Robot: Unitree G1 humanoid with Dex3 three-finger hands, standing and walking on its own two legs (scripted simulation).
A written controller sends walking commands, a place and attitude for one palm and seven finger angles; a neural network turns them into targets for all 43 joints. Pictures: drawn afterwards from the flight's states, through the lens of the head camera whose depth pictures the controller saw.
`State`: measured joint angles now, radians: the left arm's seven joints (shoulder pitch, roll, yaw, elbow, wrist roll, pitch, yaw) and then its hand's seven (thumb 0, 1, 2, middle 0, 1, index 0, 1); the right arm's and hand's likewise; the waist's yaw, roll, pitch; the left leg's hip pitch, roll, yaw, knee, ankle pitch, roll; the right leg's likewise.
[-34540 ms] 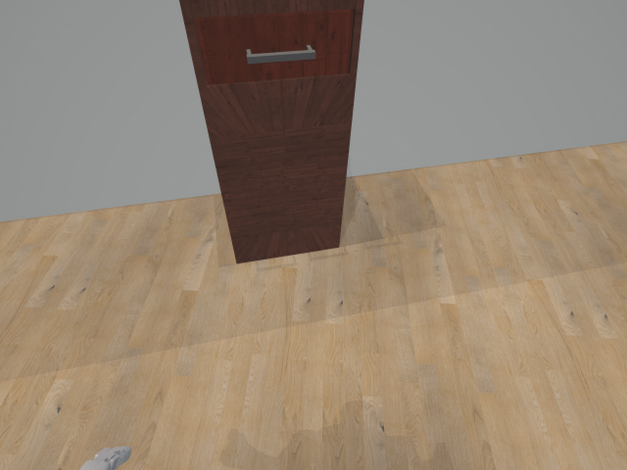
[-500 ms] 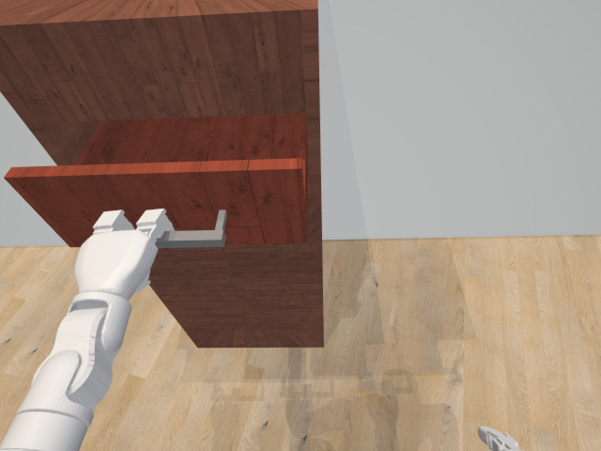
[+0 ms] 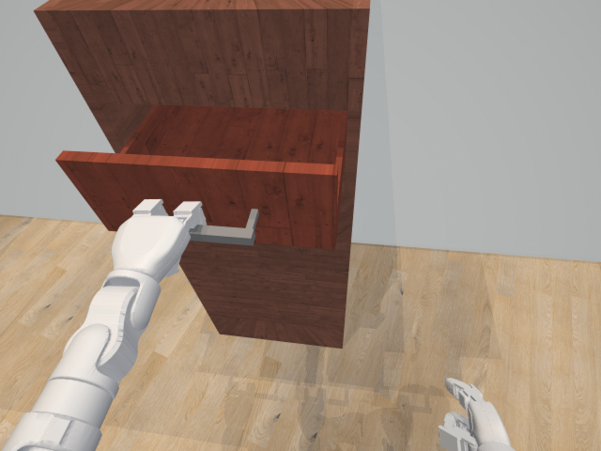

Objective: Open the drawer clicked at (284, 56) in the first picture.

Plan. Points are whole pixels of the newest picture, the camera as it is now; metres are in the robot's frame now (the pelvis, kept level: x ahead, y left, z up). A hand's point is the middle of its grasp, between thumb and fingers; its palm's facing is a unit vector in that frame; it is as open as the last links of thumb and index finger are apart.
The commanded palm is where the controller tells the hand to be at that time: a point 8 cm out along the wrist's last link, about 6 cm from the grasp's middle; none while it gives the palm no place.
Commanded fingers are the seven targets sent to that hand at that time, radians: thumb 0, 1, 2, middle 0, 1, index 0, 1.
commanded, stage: pull the drawer open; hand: left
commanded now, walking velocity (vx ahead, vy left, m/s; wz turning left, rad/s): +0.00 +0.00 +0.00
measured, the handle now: (198, 222) +0.39 +0.20 +0.08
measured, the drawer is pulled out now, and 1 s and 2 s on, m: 0.13 0.25 0.30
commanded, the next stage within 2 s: open the thumb to release the handle in 1.50 s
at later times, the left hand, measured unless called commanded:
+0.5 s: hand (140, 336) +0.23 +0.23 +0.06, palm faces +0.04 -0.10 -0.99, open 5.6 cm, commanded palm +0.18 +0.24 +0.11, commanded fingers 0.00 0.90 0.90 -0.40 -1.35 -0.40 -1.35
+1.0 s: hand (137, 345) +0.22 +0.23 +0.06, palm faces +0.02 -0.09 -1.00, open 5.4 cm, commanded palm +0.16 +0.23 +0.11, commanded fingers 0.00 0.90 0.90 -0.40 -1.35 -0.40 -1.35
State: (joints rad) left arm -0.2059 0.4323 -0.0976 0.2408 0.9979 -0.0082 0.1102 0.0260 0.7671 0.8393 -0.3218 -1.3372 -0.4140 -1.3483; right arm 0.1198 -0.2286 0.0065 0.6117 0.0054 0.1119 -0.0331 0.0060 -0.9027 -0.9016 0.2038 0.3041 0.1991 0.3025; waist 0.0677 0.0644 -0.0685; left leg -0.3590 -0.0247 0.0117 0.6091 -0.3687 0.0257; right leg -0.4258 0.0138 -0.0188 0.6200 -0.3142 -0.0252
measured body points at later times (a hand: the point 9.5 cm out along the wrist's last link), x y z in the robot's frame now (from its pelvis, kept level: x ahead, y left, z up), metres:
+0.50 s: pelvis +0.02 +0.01 -0.01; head +0.05 -0.02 +0.44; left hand +0.22 +0.23 +0.11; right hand +0.22 -0.22 -0.11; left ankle -0.04 +0.10 -0.73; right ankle +0.00 -0.10 -0.73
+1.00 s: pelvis +0.00 -0.01 +0.00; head +0.01 -0.04 +0.45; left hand +0.21 +0.23 +0.12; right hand +0.21 -0.22 -0.10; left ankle -0.04 +0.10 -0.73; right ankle +0.00 -0.10 -0.73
